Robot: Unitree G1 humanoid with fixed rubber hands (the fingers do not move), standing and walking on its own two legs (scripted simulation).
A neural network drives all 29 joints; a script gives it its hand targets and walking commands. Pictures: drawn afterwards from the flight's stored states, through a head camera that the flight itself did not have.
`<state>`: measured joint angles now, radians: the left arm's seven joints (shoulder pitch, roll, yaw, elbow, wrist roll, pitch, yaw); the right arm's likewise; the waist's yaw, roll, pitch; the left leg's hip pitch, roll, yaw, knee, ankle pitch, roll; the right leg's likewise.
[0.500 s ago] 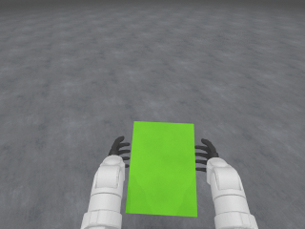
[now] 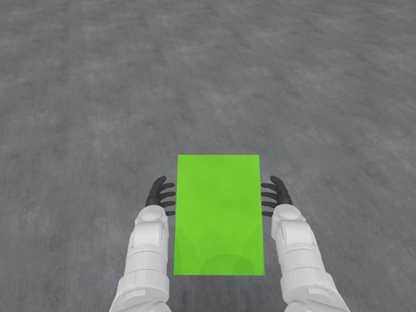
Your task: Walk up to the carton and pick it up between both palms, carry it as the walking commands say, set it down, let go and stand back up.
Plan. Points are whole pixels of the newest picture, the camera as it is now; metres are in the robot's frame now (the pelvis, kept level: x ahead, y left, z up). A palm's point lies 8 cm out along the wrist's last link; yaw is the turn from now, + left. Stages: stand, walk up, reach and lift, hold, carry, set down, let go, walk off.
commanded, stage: set down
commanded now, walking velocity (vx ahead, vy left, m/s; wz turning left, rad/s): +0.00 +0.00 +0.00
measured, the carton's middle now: (217, 212) +0.37 +0.02 -0.10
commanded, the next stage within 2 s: none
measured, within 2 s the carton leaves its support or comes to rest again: neither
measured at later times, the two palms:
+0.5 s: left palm (164, 221) +0.35 +0.15 -0.10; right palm (271, 222) +0.35 -0.11 -0.10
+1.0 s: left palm (172, 220) +0.39 +0.15 -0.18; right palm (265, 223) +0.39 -0.11 -0.18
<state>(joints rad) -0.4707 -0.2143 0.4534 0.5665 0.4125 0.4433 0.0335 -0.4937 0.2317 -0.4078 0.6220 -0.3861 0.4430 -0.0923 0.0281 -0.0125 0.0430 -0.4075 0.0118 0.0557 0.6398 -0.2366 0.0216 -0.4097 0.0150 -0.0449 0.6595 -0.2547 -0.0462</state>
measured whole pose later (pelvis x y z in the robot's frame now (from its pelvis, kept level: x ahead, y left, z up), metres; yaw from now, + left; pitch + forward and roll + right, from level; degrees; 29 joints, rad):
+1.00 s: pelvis -0.02 +0.02 -0.13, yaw +2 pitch +32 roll +0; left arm -0.71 -0.18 0.43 0.63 0.28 0.26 0.16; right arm -0.70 0.17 -0.46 0.61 -0.28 0.27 -0.12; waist -0.03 0.02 -0.16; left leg -1.45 -0.02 0.03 1.31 -0.42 0.04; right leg -1.43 0.02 -0.02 1.32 -0.45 -0.01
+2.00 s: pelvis -0.04 +0.01 -0.27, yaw +4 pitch +42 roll -1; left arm -1.07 -0.03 0.39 0.78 0.22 0.27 0.20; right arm -1.01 0.07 -0.48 0.68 -0.21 0.29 -0.17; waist -0.03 0.03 -0.09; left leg -2.02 -0.05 0.00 1.78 -0.50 0.02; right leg -1.98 0.04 -0.02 1.80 -0.56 -0.01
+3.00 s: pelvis -0.04 +0.01 -0.37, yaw +3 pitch +40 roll -1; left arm -1.43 0.15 0.28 0.93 0.07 0.24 0.15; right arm -1.35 -0.14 -0.41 0.82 -0.10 0.27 -0.12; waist -0.03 0.01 0.27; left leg -2.28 -0.05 0.01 2.14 -0.55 0.02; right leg -2.23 0.06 -0.03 2.16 -0.62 0.00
